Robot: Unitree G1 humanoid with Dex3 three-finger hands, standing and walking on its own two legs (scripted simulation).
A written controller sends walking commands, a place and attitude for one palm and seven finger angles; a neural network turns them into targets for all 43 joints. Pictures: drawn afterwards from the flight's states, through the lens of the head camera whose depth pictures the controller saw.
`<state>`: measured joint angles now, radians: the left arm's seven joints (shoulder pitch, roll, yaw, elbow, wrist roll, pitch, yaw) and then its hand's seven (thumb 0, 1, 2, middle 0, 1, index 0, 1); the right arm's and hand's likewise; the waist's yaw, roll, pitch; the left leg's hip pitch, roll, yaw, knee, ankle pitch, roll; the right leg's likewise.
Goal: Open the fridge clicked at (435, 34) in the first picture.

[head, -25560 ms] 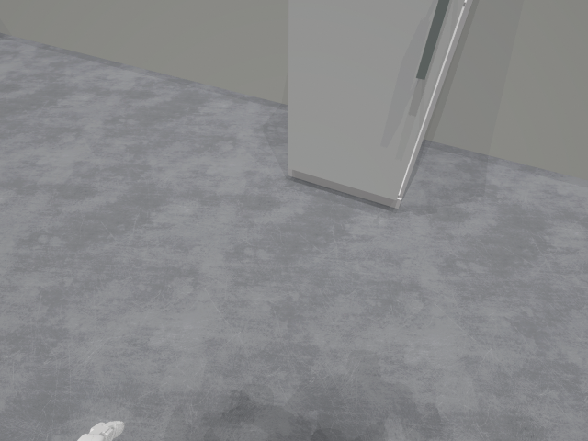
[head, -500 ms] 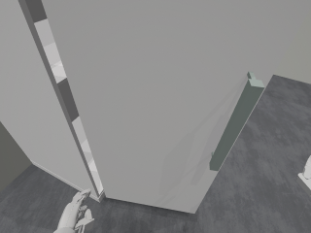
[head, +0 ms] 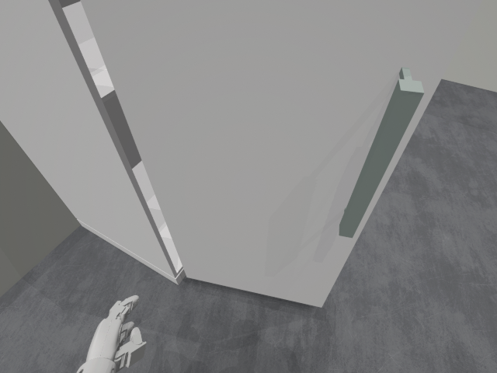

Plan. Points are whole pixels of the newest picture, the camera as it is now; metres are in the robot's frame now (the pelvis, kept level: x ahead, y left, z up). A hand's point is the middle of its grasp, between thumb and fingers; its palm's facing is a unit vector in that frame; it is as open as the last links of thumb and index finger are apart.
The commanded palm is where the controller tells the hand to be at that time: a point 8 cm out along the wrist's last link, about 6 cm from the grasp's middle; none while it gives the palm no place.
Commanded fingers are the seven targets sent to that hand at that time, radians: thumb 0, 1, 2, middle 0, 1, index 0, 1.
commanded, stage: step back with the hand held close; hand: right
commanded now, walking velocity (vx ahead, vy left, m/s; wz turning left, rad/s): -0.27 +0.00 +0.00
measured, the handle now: (369, 167) +0.44 -0.19 +0.10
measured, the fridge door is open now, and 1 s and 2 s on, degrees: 73 73 73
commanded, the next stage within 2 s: stop stepping back and stand still in 0.78 s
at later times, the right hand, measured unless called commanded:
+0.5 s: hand out of the picture +0.14 -0.29 +0.18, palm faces +0.47 +0.78 -0.42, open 7.4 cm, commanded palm +0.08 -0.32 +0.18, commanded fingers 0.00 -0.90 -0.90 0.20 0.30 0.20 0.30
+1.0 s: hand out of the picture +0.05 -0.28 +0.17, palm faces +0.36 +0.82 -0.45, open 7.4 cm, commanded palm +0.02 -0.31 +0.18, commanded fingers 0.00 -0.90 -0.90 0.20 0.30 0.20 0.30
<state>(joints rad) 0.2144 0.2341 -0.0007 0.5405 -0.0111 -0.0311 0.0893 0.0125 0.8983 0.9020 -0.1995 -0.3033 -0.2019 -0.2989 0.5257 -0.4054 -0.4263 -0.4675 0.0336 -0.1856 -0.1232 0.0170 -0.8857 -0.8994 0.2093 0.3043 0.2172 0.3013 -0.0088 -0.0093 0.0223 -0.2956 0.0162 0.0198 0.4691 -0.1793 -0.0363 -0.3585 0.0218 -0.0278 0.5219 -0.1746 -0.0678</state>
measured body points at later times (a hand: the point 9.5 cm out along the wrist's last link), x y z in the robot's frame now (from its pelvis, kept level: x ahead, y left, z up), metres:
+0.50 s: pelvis -0.06 -0.01 +0.00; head -0.04 -0.05 +0.45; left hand +0.11 +0.21 -0.07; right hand +0.11 -0.33 +0.20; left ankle -0.14 +0.13 -0.68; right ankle +0.06 -0.08 -0.73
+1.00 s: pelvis -0.14 -0.02 +0.00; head -0.15 -0.06 +0.45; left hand -0.02 +0.24 -0.07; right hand +0.03 -0.32 +0.19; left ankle -0.18 +0.10 -0.73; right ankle -0.10 -0.11 -0.71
